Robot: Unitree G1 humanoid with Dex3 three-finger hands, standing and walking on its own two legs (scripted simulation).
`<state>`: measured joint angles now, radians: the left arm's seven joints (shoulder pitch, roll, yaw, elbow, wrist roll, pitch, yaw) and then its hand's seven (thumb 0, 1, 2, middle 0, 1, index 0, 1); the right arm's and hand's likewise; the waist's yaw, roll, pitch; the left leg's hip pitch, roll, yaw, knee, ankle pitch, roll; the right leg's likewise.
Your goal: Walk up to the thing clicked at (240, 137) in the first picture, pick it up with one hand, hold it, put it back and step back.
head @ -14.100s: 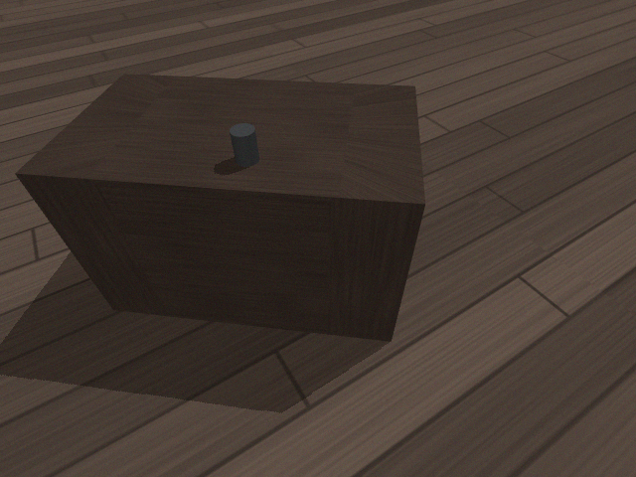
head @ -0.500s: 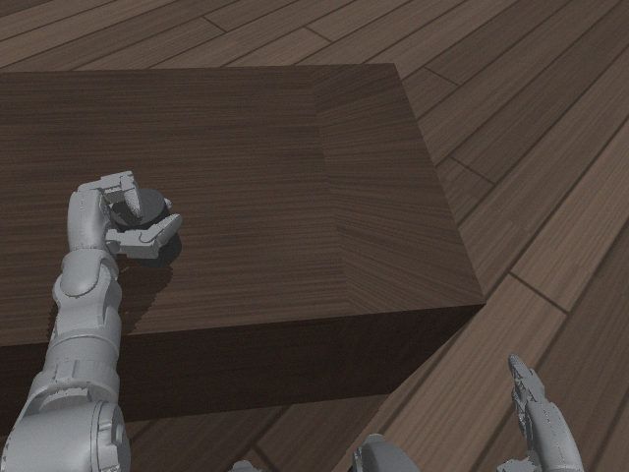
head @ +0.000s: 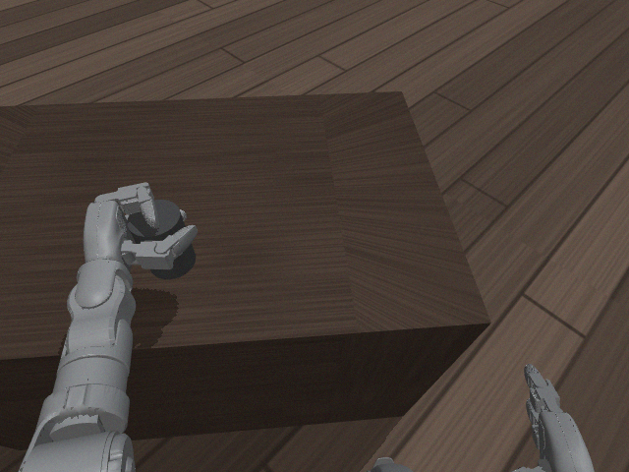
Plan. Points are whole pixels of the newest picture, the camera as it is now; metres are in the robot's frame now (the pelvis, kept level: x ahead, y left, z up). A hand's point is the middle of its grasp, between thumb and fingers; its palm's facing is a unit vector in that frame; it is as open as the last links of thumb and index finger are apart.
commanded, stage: lift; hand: left
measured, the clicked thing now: (164, 240) +0.43 +0.19 +0.05
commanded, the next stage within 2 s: hold in 0.90 s
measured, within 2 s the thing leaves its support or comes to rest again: neither
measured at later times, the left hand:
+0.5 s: hand (146, 224) +0.37 +0.17 +0.15, palm faces +0.13 -0.99 -0.05, open 5.6 cm
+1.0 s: hand (119, 230) +0.34 +0.18 +0.19, palm faces +0.15 -0.99 -0.04, open 5.6 cm
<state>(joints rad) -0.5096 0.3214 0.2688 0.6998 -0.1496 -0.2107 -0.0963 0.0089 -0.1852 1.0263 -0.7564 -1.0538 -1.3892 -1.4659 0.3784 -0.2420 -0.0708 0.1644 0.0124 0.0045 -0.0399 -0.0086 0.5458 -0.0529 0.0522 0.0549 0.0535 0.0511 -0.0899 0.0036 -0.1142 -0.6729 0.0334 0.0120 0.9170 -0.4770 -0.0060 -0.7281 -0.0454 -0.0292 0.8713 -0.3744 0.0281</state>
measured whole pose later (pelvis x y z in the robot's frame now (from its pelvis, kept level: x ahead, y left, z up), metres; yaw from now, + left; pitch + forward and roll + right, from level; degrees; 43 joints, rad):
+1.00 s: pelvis +0.00 +0.00 +0.04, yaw +1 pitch +0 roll +0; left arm -0.21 0.24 0.21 0.08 -0.19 0.23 -0.02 0.01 -0.19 1.03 -0.77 -1.04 -1.36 -1.46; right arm 0.25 -0.22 -0.09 0.59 0.03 -0.20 -0.10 -0.01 0.55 -0.05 0.05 0.06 0.05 0.05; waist -0.02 0.04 -0.05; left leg -0.27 0.02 0.01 0.61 -0.35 -0.01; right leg -0.33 -0.05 -0.04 0.60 -0.27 0.03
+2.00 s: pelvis +0.00 -0.01 +0.05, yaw +1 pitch -2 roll +0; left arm -0.13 0.20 0.21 -0.11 -0.20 0.35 -0.01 0.01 -0.18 1.02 -0.76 -1.05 -1.29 -1.39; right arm 0.22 -0.22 -0.11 0.68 0.01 -0.26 -0.08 -0.01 0.52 -0.06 0.05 0.06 0.05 0.05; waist -0.01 0.06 -0.03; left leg -0.18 0.02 0.00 0.51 -0.31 -0.01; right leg -0.23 -0.05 -0.05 0.50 -0.23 0.02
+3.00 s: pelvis +0.00 +0.00 +0.05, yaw +2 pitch -2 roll +0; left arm -0.11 0.21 0.21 -0.13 -0.20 0.35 -0.01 0.01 -0.18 1.02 -0.76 -1.05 -1.30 -1.42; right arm 0.21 -0.21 -0.10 0.69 0.01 -0.26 -0.09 -0.01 0.53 -0.06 0.05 0.06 0.05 0.05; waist -0.01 0.06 -0.03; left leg -0.16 0.02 0.00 0.49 -0.30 -0.01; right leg -0.21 -0.05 -0.06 0.48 -0.22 0.03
